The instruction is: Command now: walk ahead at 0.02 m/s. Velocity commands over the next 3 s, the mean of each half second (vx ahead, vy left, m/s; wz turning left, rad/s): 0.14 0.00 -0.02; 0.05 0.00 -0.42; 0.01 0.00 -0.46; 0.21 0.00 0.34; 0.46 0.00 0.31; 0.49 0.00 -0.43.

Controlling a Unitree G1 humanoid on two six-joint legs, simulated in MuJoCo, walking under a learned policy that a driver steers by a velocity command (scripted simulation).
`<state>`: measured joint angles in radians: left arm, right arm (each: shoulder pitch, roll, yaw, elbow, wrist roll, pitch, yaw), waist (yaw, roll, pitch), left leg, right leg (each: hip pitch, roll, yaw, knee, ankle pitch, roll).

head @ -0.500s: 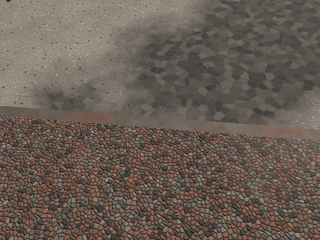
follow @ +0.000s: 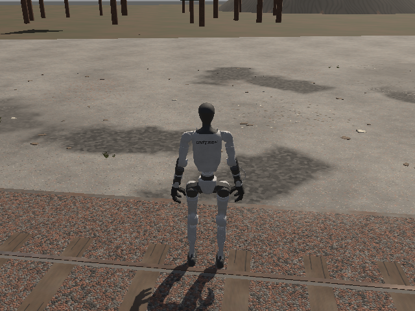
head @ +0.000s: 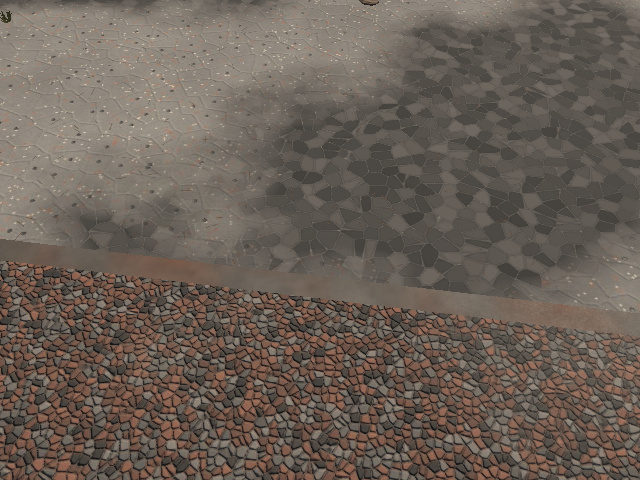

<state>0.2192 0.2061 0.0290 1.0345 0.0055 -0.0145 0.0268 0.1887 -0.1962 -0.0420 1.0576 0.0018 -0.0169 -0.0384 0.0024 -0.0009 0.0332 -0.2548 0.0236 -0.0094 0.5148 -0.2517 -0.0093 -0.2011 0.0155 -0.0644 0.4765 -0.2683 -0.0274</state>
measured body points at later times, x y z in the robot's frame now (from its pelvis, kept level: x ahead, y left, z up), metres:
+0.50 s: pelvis +0.07 +0.05 +0.00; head +0.09 +0.07 +0.45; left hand +0.08 +0.31 -0.16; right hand +0.11 -0.21 -0.14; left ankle +0.07 +0.13 -0.74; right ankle -0.01 -0.09 -0.67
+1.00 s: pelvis +0.10 +0.01 +0.00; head +0.14 -0.03 +0.44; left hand +0.31 +0.24 -0.11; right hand +0.15 -0.31 -0.14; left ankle +0.09 +0.15 -0.66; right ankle +0.11 -0.08 -0.74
